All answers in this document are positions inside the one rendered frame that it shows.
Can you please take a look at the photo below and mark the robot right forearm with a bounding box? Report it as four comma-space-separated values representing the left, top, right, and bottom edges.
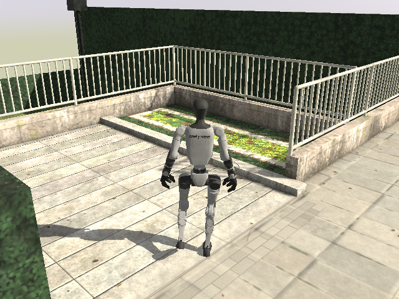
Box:
223, 152, 236, 179

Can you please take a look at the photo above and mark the right robot upper arm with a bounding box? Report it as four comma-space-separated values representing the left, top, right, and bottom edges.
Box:
213, 126, 230, 161

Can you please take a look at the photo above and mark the robot right hand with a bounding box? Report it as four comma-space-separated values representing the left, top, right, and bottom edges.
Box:
223, 177, 237, 192

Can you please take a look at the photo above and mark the left robot foot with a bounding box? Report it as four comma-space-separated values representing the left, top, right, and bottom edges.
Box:
176, 240, 185, 249

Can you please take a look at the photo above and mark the humanoid robot head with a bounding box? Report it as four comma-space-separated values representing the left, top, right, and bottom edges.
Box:
190, 98, 211, 129

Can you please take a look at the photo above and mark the robot left hand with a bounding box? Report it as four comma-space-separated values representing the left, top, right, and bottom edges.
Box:
160, 174, 175, 189

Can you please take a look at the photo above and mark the left robot upper arm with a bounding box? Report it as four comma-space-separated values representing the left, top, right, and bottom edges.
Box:
169, 125, 187, 160

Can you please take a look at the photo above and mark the robot left forearm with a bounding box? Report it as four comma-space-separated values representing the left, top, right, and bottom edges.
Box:
162, 150, 175, 176

